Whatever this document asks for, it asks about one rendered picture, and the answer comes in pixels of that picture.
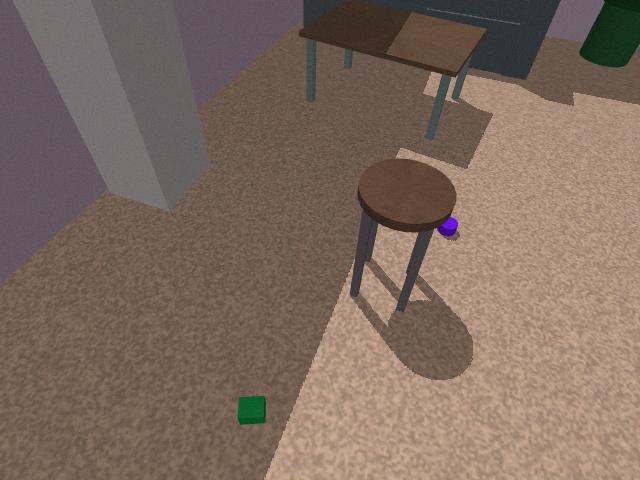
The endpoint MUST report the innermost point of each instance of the potted plant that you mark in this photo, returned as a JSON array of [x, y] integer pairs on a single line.
[[615, 34]]

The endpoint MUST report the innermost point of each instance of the stool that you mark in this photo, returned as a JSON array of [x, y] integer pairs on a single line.
[[404, 195]]

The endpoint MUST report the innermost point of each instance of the sofa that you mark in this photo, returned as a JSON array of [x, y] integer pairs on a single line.
[[515, 28]]

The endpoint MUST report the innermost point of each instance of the coffee table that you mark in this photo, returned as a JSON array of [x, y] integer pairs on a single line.
[[417, 40]]

